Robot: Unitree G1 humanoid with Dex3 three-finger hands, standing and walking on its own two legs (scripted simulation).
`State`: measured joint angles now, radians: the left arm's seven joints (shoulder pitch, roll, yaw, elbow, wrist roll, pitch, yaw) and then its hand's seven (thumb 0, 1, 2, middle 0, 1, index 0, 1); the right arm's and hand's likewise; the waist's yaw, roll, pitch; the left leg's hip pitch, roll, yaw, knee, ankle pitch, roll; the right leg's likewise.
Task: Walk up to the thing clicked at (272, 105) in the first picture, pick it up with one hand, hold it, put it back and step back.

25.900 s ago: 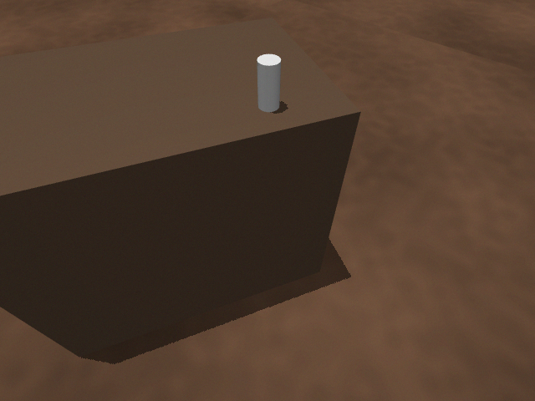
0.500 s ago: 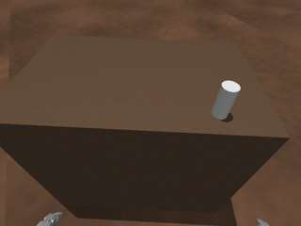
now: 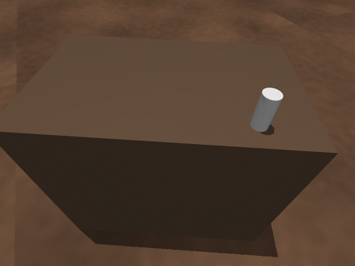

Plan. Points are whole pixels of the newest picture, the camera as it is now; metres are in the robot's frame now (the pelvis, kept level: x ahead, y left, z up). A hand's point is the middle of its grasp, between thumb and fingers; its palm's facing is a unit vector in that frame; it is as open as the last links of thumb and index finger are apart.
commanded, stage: home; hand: right
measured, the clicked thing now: (265, 110) +0.48 -0.21 +0.08
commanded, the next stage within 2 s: stand in 0.96 s
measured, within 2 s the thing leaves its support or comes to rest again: neither
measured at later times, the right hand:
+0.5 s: hand out of the picture +0.09 -0.26 -0.15, palm faces -0.03 +0.93 -0.36, open 17.4 cm
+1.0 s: hand out of the picture +0.10 -0.25 -0.15, palm faces -0.02 +0.93 -0.36, open 17.4 cm
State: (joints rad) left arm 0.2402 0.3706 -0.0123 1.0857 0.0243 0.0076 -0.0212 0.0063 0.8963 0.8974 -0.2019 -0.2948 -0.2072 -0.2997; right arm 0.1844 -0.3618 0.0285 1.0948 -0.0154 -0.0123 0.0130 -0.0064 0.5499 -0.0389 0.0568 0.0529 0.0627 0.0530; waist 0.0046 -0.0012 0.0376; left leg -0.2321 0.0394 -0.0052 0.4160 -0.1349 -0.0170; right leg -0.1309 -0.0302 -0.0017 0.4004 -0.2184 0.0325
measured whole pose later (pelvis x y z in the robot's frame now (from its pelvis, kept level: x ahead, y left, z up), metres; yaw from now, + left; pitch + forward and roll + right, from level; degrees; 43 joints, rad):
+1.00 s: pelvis +0.03 +0.00 +0.00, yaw -1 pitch -2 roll +0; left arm 0.13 0.36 0.00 1.11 0.02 0.01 0.00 0.00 0.90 0.90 -0.20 -0.30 -0.21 -0.30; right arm 0.11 -0.35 0.01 1.13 -0.01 -0.01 0.00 -0.01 0.52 -0.05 0.06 0.06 0.06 0.06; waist 0.00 -0.01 0.06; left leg -0.17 0.03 0.01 0.36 -0.16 -0.02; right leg -0.06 -0.04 0.01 0.33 -0.23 0.04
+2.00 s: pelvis +0.03 +0.00 +0.00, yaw +0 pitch -2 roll +0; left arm 0.15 0.36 0.00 1.10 0.02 0.00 0.00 0.01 0.90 0.90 -0.20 -0.30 -0.21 -0.30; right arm 0.13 -0.35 0.00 1.14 -0.01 -0.01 0.01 0.00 -0.91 -0.89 0.20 0.30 0.21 0.30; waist -0.01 -0.01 0.06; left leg -0.17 0.02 0.01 0.36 -0.15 -0.01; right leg -0.06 -0.05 0.01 0.32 -0.22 0.05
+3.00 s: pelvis +0.04 +0.00 +0.00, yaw +0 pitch -2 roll +0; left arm 0.13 0.35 0.01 1.10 0.01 0.00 0.00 0.00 0.90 0.90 -0.20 -0.30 -0.21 -0.30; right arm 0.11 -0.35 0.00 1.12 -0.01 -0.01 0.00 0.00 -0.91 -0.89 0.20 0.30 0.21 0.30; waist 0.00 0.00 0.06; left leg -0.15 0.03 0.01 0.35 -0.16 -0.02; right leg -0.05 -0.04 0.01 0.32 -0.24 0.04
